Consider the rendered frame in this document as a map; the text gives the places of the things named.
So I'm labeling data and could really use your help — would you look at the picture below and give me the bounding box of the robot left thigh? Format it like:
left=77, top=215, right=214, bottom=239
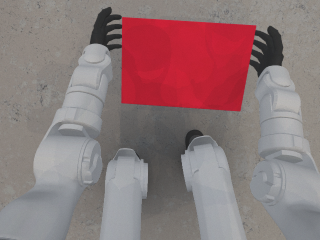
left=99, top=156, right=148, bottom=240

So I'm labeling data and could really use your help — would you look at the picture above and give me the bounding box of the right robot shin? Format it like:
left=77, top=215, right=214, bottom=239
left=187, top=135, right=231, bottom=179

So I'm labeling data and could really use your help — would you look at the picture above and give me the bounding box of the left robot forearm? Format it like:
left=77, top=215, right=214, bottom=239
left=33, top=43, right=113, bottom=178

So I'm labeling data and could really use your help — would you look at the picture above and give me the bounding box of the left robot upper arm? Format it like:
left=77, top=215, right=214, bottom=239
left=0, top=135, right=103, bottom=240

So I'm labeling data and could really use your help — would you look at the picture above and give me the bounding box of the carton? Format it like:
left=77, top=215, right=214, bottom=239
left=121, top=17, right=256, bottom=112

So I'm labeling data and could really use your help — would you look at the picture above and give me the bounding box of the right robot upper arm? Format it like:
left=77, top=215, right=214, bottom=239
left=249, top=158, right=320, bottom=240

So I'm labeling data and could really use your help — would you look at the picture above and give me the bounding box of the left robot hand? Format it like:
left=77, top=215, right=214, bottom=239
left=90, top=7, right=122, bottom=51

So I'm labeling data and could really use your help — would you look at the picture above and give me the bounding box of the right robot hand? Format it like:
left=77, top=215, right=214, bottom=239
left=249, top=26, right=284, bottom=78

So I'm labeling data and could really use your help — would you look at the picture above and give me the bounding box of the right robot forearm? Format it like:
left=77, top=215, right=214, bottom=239
left=254, top=65, right=320, bottom=175

